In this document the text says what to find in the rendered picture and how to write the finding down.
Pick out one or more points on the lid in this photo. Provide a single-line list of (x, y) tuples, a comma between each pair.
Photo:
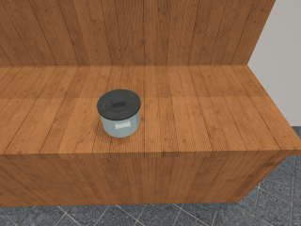
[(118, 112)]

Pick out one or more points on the knob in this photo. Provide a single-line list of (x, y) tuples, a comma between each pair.
[(118, 99)]

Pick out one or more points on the table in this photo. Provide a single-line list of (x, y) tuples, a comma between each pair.
[(208, 131)]

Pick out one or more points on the pot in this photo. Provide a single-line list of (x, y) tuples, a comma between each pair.
[(121, 128)]

